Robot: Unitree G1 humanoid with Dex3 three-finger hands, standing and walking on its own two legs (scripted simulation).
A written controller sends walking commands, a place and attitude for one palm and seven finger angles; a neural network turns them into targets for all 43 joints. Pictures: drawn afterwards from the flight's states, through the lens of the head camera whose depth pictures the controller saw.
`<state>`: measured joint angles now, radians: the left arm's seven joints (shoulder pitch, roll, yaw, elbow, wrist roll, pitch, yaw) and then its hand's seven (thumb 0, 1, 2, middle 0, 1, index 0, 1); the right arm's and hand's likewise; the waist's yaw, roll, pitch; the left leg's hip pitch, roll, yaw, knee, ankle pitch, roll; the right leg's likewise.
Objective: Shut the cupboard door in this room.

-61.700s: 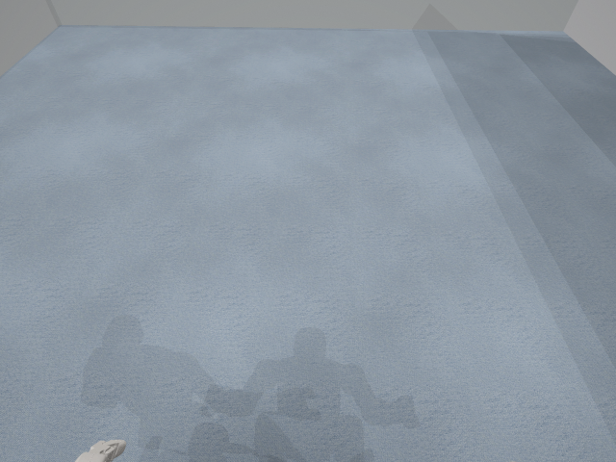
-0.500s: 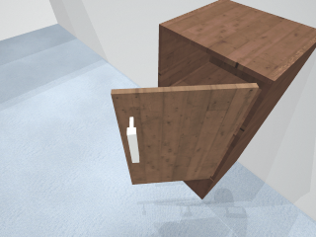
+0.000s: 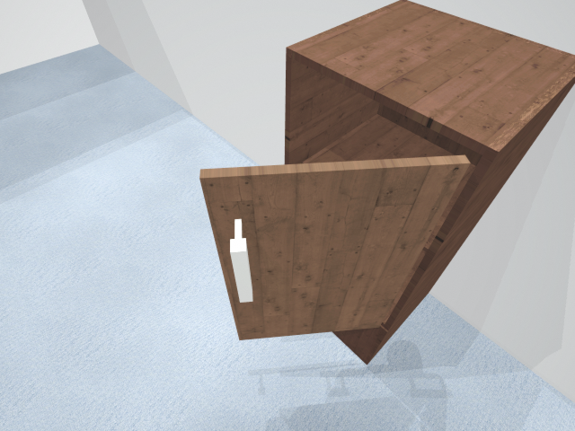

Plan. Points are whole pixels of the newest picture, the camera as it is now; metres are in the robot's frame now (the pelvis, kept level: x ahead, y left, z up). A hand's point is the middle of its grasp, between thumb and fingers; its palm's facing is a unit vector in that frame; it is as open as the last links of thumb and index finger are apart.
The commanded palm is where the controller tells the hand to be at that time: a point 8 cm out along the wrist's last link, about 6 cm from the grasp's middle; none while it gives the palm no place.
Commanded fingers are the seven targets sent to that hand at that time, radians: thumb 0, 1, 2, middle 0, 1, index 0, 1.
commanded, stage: shuffle to correct the standing spot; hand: left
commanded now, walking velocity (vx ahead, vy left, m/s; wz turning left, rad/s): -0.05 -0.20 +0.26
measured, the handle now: (242, 262) +0.37 +0.11 -0.02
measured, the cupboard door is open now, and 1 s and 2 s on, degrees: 52 52 52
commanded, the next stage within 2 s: come to a stop and stand still in 0.82 s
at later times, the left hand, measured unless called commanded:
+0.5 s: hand out of the picture +0.00 +0.13 -0.18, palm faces +0.14 -0.96 -0.24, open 7.3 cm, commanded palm none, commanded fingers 0.00 0.90 0.90 -0.20 -0.30 -0.20 -0.30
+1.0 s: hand out of the picture -0.04 +0.05 -0.18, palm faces +0.25 -0.95 -0.20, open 7.3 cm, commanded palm none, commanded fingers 0.00 0.90 0.90 -0.20 -0.30 -0.20 -0.30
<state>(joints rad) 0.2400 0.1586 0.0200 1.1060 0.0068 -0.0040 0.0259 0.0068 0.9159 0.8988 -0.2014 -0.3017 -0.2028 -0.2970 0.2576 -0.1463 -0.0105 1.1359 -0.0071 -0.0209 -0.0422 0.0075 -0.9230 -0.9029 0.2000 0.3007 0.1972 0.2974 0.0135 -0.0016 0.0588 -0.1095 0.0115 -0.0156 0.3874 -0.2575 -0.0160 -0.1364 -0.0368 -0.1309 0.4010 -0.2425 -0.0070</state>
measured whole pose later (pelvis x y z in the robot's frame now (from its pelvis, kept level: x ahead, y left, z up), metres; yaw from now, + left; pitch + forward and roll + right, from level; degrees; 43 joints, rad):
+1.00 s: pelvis -0.03 -0.15 -0.01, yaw +11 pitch +1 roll -2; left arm 0.24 0.21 0.09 0.98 0.02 0.07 -0.03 0.01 0.91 0.90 -0.20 -0.30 -0.20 -0.30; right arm 0.21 -0.18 -0.06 1.05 -0.03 0.01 -0.05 0.00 -0.91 -0.90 0.20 0.30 0.20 0.30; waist 0.02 0.01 0.07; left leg -0.20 0.15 0.05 0.51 -0.31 -0.07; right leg -0.48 -0.07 -0.01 0.99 -0.41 0.08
